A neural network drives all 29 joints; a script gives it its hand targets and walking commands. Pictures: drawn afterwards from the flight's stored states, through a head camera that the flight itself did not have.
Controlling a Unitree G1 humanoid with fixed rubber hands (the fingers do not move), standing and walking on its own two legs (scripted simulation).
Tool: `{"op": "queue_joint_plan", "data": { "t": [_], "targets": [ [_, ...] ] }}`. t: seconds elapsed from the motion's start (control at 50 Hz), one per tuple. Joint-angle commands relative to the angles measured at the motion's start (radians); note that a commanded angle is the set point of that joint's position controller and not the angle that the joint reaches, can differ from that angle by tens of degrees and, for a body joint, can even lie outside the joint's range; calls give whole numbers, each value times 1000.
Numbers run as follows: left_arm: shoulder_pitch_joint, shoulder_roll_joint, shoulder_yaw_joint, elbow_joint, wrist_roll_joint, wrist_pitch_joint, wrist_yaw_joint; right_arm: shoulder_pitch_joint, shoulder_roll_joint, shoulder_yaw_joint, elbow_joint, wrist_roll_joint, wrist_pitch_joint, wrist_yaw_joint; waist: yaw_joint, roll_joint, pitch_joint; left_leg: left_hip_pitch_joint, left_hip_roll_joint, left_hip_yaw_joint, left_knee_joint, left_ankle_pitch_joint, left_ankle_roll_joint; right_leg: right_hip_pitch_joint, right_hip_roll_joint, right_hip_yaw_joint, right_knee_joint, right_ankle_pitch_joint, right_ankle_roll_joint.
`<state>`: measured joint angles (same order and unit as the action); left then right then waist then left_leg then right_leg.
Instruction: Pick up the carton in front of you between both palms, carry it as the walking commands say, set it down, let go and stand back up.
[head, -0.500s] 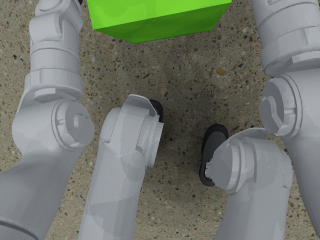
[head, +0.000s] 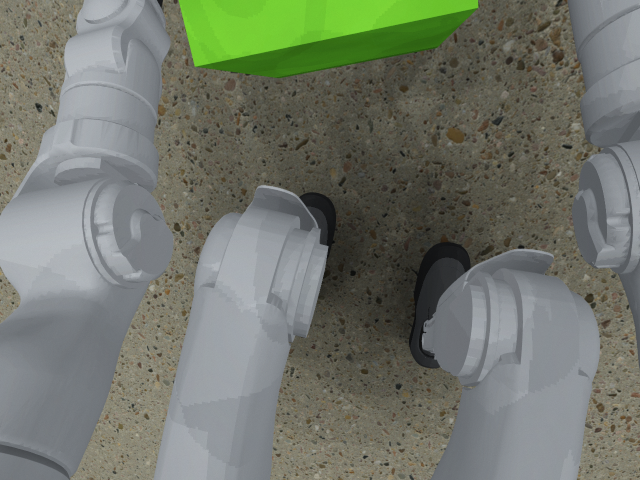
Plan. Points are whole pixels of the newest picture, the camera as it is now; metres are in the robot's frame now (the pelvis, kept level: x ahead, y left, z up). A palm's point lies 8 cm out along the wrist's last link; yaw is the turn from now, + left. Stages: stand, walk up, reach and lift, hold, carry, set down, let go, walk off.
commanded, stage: set down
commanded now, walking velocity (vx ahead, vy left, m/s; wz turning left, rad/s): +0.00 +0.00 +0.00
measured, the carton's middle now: out of the picture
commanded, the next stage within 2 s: let go in 1.12 s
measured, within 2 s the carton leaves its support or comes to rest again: neither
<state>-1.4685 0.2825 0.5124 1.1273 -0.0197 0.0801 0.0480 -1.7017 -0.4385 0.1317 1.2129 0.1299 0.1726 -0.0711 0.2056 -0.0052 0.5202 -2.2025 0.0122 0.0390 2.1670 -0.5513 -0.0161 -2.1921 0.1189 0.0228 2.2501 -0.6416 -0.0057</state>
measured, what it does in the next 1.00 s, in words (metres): rises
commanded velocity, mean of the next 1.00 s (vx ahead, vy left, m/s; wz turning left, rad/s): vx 0.00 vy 0.00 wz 0.00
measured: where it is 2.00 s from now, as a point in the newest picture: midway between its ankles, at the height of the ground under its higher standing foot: (365, 299)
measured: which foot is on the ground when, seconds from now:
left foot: down 0.00-1.00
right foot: down 0.00-1.00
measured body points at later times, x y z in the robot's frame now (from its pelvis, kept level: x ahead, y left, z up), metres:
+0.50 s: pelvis +0.00 +0.01 +0.07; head +0.35 +0.05 +0.34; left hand +0.50 +0.32 -0.05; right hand +0.64 -0.04 -0.04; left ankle +0.13 +0.12 -0.34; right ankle +0.09 -0.10 -0.34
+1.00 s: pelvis +0.03 +0.01 +0.20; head +0.35 +0.03 +0.50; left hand +0.50 +0.33 +0.11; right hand +0.64 -0.05 +0.10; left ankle +0.12 +0.12 -0.34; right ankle +0.09 -0.10 -0.34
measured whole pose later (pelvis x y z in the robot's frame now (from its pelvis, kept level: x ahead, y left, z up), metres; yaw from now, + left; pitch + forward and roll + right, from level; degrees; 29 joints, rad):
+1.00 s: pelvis +0.03 +0.01 +0.20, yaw +1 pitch +48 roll +1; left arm -1.14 0.22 0.44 0.73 -0.10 0.28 0.05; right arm -1.46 -0.39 -0.09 1.03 -0.03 0.33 -0.01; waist 0.23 -0.07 -0.01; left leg -1.88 -0.03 0.00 1.44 -0.39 0.00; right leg -1.84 0.07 0.04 1.49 -0.49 0.00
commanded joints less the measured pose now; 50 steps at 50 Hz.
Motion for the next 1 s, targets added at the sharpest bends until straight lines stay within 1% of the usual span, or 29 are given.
{"op": "queue_joint_plan", "data": {
  "t": [0.0, 0.04, 0.08, 0.14, 0.2, 0.24, 0.28, 0.32, 0.38, 0.44, 0.5, 0.64, 0.74, 0.82, 0.9, 0.98],
  "targets": [
    [-197, 207, -38, -96, -57, -42, 13, -380, -24, 63, -154, 81, -31, 9, 209, -235, -1185, 502, -6, 5, -137, 497, 1, 517, -59, 58, -155, 358, 20],
    [-189, 201, -55, -111, -81, -37, 9, -372, -25, 73, -173, 95, -28, 15, 213, -237, -1240, 547, -6, -1, -147, 530, 4, 520, -57, 47, -153, 358, 18],
    [-182, 199, -66, -138, -102, -28, 10, -352, -38, 63, -183, 84, -22, 14, 203, -232, -1298, 602, -9, -5, -157, 553, 2, 522, -53, 30, -157, 350, 15],
    [-167, 197, -81, -209, -130, -9, 22, -329, -76, 24, -210, 40, -5, 3, 172, -219, -1419, 709, -18, -4, -181, 580, -5, 535, -41, -5, -174, 329, 9],
    [-153, 198, -102, -309, -155, 23, 43, -334, -103, -20, -268, 5, 20, -14, 143, -204, -1578, 838, -35, 8, -217, 606, -12, 566, -20, -41, -208, 302, 2],
    [-142, 187, -116, -355, -162, 55, 57, -323, -112, -49, -280, -7, 46, -22, 128, -185, -1632, 895, -47, 18, -252, 594, -18, 564, -10, -57, -244, 264, -3],
    [-127, 158, -127, -368, -158, 87, 66, -296, -114, -81, -258, -19, 69, -21, 113, -161, -1587, 881, -54, 24, -294, 538, -24, 524, -9, -61, -288, 204, -12],
    [-113, 127, -132, -358, -144, 109, 68, -268, -110, -113, -217, -36, 81, -10, 100, -137, -1496, 829, -55, 25, -330, 475, -29, 470, -14, -56, -327, 155, -21],
    [-105, 97, -127, -361, -116, 121, 66, -240, -101, -152, -171, -63, 81, 10, 89, -115, -1426, 778, -54, 26, -373, 429, -36, 426, -19, -49, -377, 130, -27],
    [-97, 84, -114, -376, -93, 127, 62, -224, -95, -178, -144, -88, 79, 23, 88, -109, -1427, 767, -55, 29, -416, 421, -44, 431, -17, -46, -428, 129, -26],
    [-79, 84, -100, -396, -80, 137, 57, -220, -89, -193, -147, -106, 83, 32, 95, -122, -1468, 776, -57, 36, -462, 428, -49, 481, -14, -45, -479, 142, -23],
    [-12, 111, -80, -464, -85, 163, 44, -220, -71, -183, -241, -111, 107, 37, 125, -199, -1633, 821, -67, 55, -568, 520, -48, 697, -4, -44, -584, 257, -7],
    [45, 118, -74, -499, -96, 180, 28, -186, -56, -183, -300, -118, 131, 39, 127, -241, -1692, 842, -73, 64, -651, 581, -46, 833, -2, -39, -666, 346, 3],
    [83, 109, -71, -509, -96, 186, 14, -143, -45, -200, -311, -133, 140, 46, 118, -239, -1681, 877, -74, 63, -723, 615, -48, 884, -2, -33, -742, 382, 5],
    [111, 94, -65, -510, -85, 183, 2, -100, -36, -224, -302, -153, 138, 55, 107, -217, -1649, 933, -73, 56, -799, 638, -51, 905, -3, -28, -824, 394, 3],
    [135, 82, -57, -512, -66, 177, -6, -68, -27, -245, -294, -168, 132, 64, 104, -198, -1627, 997, -71, 50, -880, 654, -53, 941, -4, -23, -910, 402, 4]
  ]
}}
